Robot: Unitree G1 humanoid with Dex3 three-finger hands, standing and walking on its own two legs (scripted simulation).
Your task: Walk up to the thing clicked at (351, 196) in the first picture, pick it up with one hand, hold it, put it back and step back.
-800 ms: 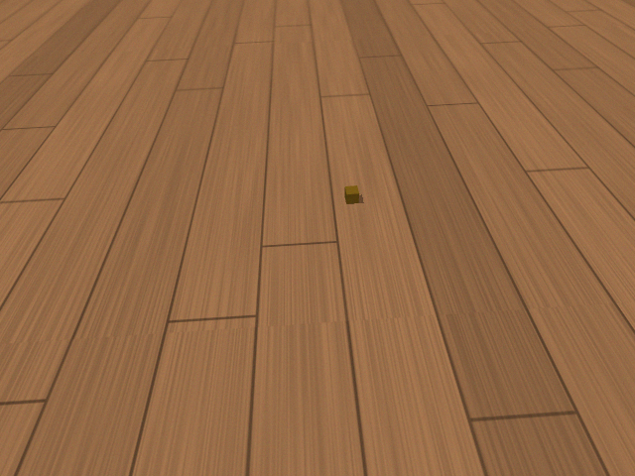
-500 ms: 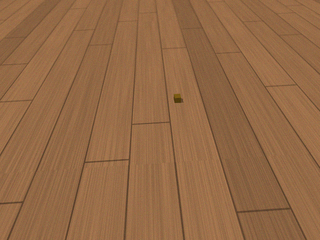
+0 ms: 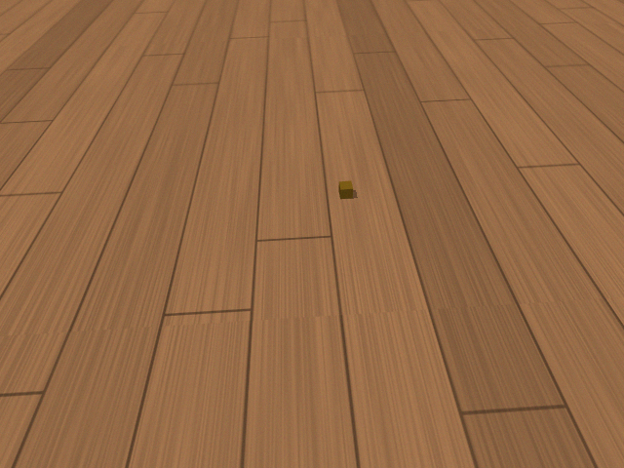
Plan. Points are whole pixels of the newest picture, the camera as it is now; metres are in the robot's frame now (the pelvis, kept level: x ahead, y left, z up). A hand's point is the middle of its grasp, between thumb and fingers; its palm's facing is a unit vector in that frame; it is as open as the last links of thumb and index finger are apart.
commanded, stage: stand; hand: left
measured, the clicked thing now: (345, 189) +1.47 -0.10 -0.75
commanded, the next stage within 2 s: walk up in 0.32 s
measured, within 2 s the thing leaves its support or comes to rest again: neither
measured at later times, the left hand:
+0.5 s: hand out of the picture +0.09 +0.29 -0.15, palm faces -0.21 -0.90 -0.39, open 7.4 cm
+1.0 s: hand (204, 310) +0.42 +0.23 -0.13, palm faces -0.46 -0.72 -0.51, open 7.4 cm
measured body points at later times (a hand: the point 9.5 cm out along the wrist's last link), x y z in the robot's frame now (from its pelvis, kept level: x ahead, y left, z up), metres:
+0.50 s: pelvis +0.02 +0.02 -0.01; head +0.04 -0.01 +0.44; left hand +0.11 +0.33 -0.13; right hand +0.09 -0.32 -0.12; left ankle +0.00 +0.13 -0.75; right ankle +0.00 -0.11 -0.73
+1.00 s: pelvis +0.24 +0.00 -0.02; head +0.22 -0.04 +0.42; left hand +0.45 +0.27 -0.09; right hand +0.20 -0.34 -0.14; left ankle +0.46 +0.09 -0.69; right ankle +0.14 -0.14 -0.75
